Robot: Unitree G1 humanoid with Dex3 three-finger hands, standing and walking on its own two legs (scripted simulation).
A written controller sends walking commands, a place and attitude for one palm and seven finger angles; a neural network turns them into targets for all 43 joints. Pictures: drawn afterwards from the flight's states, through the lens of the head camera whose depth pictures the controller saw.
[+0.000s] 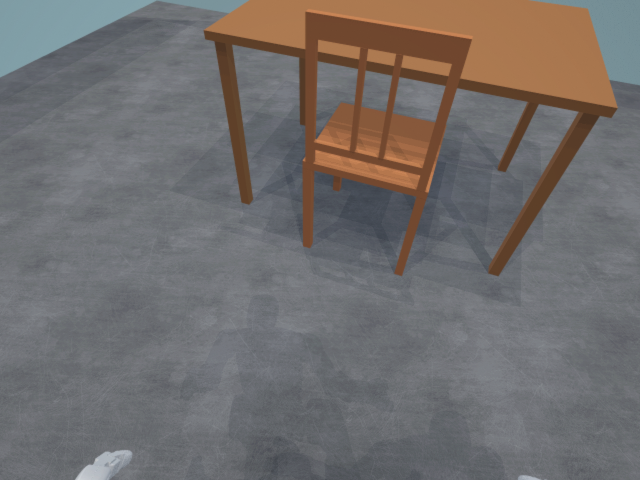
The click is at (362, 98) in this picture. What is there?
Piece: chair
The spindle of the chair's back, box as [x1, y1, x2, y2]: [350, 47, 367, 151]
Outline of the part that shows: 360,47 350,143 351,151 354,151 356,147 367,49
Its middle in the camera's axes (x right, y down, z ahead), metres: +0.10 -0.38 +1.09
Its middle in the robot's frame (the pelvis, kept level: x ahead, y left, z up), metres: +1.07 -0.05 -0.08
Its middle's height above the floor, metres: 0.68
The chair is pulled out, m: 0.00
